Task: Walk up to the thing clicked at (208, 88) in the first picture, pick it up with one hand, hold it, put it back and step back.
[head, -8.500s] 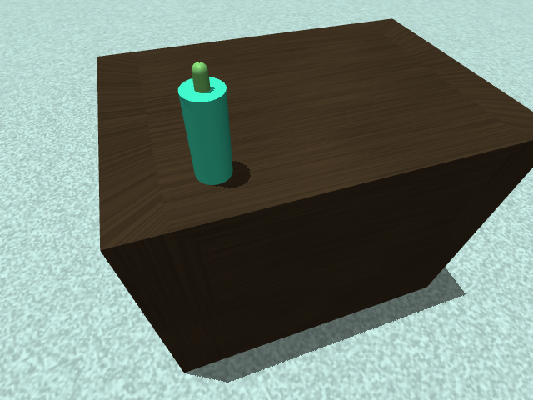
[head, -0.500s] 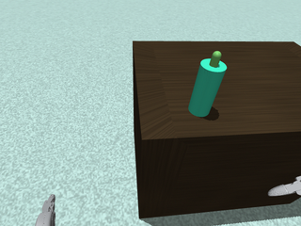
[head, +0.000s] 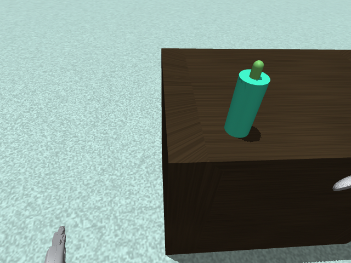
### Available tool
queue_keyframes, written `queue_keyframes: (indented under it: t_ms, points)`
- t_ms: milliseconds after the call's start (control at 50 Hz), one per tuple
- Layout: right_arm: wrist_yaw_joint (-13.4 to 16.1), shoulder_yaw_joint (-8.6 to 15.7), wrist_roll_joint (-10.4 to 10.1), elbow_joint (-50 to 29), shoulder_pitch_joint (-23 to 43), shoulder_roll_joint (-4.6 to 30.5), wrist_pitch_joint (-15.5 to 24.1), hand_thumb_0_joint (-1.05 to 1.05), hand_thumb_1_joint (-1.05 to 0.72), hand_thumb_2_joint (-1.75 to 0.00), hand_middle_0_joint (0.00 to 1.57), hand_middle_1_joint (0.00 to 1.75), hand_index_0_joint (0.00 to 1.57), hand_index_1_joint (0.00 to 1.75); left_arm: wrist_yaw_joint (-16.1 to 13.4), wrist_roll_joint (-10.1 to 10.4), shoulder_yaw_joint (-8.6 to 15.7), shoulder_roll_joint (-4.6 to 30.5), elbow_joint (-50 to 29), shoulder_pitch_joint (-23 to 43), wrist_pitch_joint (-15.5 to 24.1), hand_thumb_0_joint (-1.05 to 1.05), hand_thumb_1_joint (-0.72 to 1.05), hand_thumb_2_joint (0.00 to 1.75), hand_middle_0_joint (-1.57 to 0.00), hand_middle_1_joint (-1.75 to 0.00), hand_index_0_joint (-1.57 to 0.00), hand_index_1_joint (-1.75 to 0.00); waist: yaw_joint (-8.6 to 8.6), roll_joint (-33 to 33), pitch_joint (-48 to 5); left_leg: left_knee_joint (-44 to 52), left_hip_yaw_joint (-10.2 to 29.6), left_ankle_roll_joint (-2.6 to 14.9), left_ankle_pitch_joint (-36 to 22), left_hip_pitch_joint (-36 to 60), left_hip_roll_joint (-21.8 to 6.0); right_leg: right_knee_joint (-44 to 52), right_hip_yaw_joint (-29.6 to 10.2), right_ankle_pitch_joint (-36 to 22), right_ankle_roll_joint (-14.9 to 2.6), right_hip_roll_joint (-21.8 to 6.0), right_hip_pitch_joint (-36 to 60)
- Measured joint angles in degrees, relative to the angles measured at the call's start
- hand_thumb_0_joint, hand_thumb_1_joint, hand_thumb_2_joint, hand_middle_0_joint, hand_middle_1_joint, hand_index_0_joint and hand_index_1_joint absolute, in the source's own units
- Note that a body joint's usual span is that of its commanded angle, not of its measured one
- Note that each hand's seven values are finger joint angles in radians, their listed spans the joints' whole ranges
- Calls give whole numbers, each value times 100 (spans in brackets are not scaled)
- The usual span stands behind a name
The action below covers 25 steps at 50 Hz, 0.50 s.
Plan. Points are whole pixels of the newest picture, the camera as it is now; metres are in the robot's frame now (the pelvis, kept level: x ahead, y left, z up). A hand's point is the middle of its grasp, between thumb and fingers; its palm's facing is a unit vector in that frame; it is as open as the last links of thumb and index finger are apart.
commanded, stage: go down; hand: right
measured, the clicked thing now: (246, 99) +0.49 -0.21 +0.14
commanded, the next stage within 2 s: none
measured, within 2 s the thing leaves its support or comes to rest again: neither
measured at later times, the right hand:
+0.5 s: hand out of the picture +0.33 -0.37 +0.21, palm faces +0.25 +0.96 -0.12, open 17.7 cm
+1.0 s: hand out of the picture +0.35 -0.39 +0.21, palm faces +0.23 +0.97 -0.04, open 17.6 cm
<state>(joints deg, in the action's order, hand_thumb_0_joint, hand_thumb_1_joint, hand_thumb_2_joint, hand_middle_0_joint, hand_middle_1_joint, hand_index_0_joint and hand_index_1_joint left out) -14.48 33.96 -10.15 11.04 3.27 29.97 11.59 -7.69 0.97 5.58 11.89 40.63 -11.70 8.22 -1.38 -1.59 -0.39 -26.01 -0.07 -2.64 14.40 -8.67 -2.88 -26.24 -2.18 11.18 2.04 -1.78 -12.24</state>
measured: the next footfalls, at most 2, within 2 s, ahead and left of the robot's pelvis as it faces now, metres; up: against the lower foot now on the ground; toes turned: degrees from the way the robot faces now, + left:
none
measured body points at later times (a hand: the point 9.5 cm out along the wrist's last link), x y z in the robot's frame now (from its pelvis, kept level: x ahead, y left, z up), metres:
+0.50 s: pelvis +0.01 +0.00 +0.00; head +0.00 +0.00 +0.45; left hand +0.16 +0.26 -0.08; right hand +0.31 -0.42 +0.22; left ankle +0.00 +0.15 -0.74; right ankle +0.04 -0.14 -0.74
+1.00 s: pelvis +0.02 +0.00 -0.01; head +0.02 -0.01 +0.44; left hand +0.17 +0.26 -0.08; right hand +0.33 -0.44 +0.22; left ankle +0.00 +0.15 -0.74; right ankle +0.04 -0.14 -0.74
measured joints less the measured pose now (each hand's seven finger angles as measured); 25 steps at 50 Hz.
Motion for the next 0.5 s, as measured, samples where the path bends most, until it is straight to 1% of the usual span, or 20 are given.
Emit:
queue_keyframes:
  t_ms: [60, 100, 260, 300, 380, 500]
  points:
    - [-282, 15, -57, 383, 347, 134, -185, -1, 58, -3, 4, 5, 5, 5, -59, -10, -116, -3, 19, -13, 74, -1, -53, 4, -5, -4, -5, -4, 10, 43, -20, -13, 13, -3, 1, -46, -5, -10, 13, 5, -4, 4, -40]
    - [-434, 36, -91, 604, 561, 213, -289, -1, 59, -3, 4, 5, 5, 5, -90, -28, -152, 10, -8, -22, 125, -1, -53, 4, -5, -4, -5, -4, 24, 56, -44, -18, 18, -4, 3, -71, -4, -33, 17, 17, -5, 3, -72]
    - [-936, 206, -245, 1474, 1206, 637, -678, -1, 58, -3, 4, 5, 5, 5, -191, -38, -378, 118, -65, -111, 307, -1, -54, 5, -5, -4, -5, -5, 66, 45, -145, -32, 35, -4, 10, -205, 29, -127, 31, 76, -9, -29, -232]
    - [-1053, 250, -274, 1693, 1344, 727, -794, -1, 59, -3, 4, 5, 5, 5, -201, -59, -387, 117, -63, -145, 341, -1, -54, 5, -5, -4, -5, -5, 73, 38, -166, -45, 30, -3, 18, -245, 32, -148, 24, 87, -8, -32, -277]
    - [-1247, 286, -266, 2106, 1641, 879, -957, -1, 59, -3, 4, 5, 5, 4, -259, -70, -441, 182, 10, -162, 406, -1, -54, 5, -5, -4, -5, -5, 73, 23, -178, -89, 17, -3, 40, -331, 36, -209, 9, 114, -10, -33, -378]
    - [-1463, 276, -226, 2619, 2096, 1113, -1075, -1, 59, -3, 4, 5, 5, 4, -343, -85, -554, 227, -56, -134, 480, -2, -55, 6, -5, -5, -5, -5, 106, 74, -214, -167, 3, 3, 75, -471, 42, -284, -9, 142, -4, -38, -523]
